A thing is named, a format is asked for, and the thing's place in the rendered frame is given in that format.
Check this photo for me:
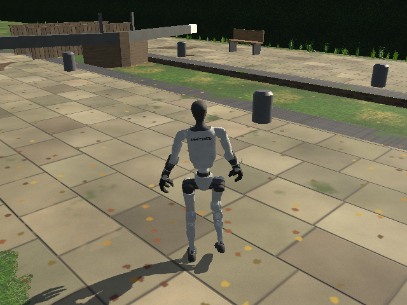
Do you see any left robot upper arm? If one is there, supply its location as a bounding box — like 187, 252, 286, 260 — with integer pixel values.
169, 129, 188, 165

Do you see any robot left hand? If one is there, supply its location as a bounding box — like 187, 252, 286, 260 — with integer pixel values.
159, 178, 174, 193

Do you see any robot right hand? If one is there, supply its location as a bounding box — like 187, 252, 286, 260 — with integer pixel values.
228, 168, 243, 182

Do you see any right robot upper arm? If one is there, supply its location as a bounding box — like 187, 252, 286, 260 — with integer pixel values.
214, 127, 235, 161

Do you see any left robot shin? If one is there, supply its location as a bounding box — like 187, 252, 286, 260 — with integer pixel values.
186, 212, 195, 254

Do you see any left robot forearm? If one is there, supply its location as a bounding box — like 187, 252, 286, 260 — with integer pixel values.
161, 154, 175, 180

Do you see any right robot forearm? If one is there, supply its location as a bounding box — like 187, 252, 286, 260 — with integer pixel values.
228, 151, 240, 172

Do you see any humanoid robot torso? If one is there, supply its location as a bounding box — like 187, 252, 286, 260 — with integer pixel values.
186, 125, 216, 191

